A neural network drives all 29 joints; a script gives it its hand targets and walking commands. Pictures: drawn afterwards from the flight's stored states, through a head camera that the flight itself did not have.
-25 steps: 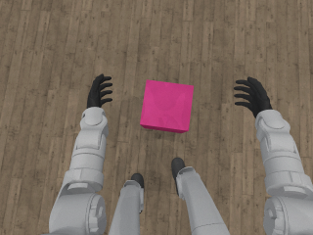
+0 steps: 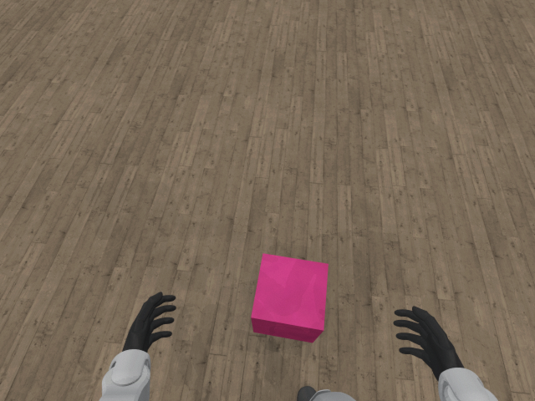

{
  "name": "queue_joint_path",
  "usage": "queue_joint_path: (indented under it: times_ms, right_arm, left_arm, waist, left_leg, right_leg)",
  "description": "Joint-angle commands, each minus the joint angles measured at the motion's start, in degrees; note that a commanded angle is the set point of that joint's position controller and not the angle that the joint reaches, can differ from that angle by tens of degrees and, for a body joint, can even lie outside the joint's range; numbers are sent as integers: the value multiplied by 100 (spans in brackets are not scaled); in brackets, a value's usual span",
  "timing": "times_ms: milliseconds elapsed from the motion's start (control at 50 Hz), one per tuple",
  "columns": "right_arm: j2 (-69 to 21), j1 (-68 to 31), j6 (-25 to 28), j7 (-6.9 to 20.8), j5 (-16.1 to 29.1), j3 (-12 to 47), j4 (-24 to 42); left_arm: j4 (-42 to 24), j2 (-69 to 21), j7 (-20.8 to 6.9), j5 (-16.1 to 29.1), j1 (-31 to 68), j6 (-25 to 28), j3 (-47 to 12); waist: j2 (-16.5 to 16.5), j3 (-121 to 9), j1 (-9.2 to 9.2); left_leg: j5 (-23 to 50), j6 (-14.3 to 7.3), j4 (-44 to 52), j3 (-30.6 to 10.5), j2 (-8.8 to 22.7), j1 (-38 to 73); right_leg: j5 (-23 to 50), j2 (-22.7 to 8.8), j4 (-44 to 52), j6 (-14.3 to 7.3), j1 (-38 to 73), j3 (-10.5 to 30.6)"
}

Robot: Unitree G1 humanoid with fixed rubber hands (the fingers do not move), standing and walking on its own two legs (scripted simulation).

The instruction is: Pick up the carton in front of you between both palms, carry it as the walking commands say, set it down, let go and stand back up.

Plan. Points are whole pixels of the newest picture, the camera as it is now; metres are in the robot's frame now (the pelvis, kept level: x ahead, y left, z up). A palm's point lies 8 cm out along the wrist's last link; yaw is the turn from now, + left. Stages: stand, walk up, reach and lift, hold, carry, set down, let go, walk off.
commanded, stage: let go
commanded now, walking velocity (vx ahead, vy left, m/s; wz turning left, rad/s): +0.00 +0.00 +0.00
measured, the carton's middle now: (288, 300) +0.41 -0.07 -0.64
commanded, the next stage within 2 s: stand in 0.58 s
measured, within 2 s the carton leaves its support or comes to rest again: neither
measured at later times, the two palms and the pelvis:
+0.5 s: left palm (103, 383) +0.17 +0.25 -0.06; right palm (437, 358) +0.17 -0.22 -0.06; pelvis +0.01 +0.02 +0.00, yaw +0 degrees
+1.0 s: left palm out of the picture +0.11 +0.27 -0.08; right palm (474, 392) +0.13 -0.28 -0.10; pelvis +0.00 -0.01 +0.00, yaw +1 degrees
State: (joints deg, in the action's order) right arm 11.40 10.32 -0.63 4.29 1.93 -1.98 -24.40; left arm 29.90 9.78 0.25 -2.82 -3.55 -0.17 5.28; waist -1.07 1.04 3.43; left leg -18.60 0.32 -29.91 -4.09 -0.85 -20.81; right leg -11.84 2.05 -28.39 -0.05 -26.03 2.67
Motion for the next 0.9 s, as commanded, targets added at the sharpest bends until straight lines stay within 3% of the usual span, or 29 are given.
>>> queue_joint_path:
  times_ms: [0, 80, 320, 380, 400, 440, 560, 580, 660, 880]
  right_arm:
    - [598, -22, 49, -15, -8, -148, 553]
    - [676, 116, -102, -21, -80, -222, 507]
    - [739, 139, -545, -16, -290, -333, 482]
    - [720, 133, -564, -10, -288, -324, 510]
    - [1007, -133, -850, -158, -365, -386, 791]
    - [895, 106, -933, -247, -349, -289, 739]
    - [803, 96, -1041, -330, -261, -142, 797]
    - [1229, -197, -608, -359, -176, -401, -6]
    - [1060, -22, -48, -341, -296, -387, -337]
    - [1234, 197, 165, -501, -320, -383, -991]
  left_arm:
    - [-670, 426, -78, 75, -215, 57, -29]
    - [-852, 491, -184, 145, -495, -95, -142]
    - [-1123, 611, -365, 307, -616, -532, -263]
    - [-1102, 643, -359, 253, -684, -567, -215]
    - [-696, 667, -240, 351, -970, -414, -242]
    - [-823, 700, -150, 314, -904, -368, -231]
    - [-817, 730, -139, 335, -756, -385, -238]
    - [169, 1245, 35, 89, -867, -265, 60]
    - [362, 1188, 110, 82, -716, 5, 88]
    - [890, 1306, 172, 106, -653, 174, 69]
  waist:
    - [452, -1085, -228]
    - [569, -571, -314]
    - [263, 69, -264]
    - [300, 2, -314]
    - [229, -364, -297]
    - [403, -346, -330]
    - [297, -241, -302]
    - [715, -273, -431]
    - [249, -66, -351]
    - [-32, -253, -354]
  left_leg:
    - [1414, 142, 760, 223, -107, 238]
    - [1567, 163, 1008, 151, -2, 509]
    - [1805, 139, 1119, 127, 78, 702]
    - [2029, 161, 1037, 149, 38, 805]
    - [2646, 190, 794, 137, 34, 1219]
    - [2919, 218, 655, 114, 21, 1210]
    - [2247, 100, 668, 216, -88, 920]
    - [1384, 131, 371, 216, 91, 853]
    - [387, 52, 502, -45, 175, 827]
    - [1013, 58, 393, -160, 268, 1074]
  right_leg:
    - [1602, 91, 231, 132, 2196, -201]
    - [1365, 161, 368, 96, 2378, -271]
    - [1177, 234, 380, 93, 2752, -353]
    - [1307, 225, 385, 89, 2767, -326]
    - [1167, 333, 189, 131, 2533, -375]
    - [1199, 316, 171, 110, 2370, -329]
    - [1391, 259, 184, 106, 2374, -242]
    - [1175, -302, 21, 79, 1771, -115]
    - [198, -339, 259, -19, 1312, 88]
    - [1000, -463, 257, -72, 1526, 281]
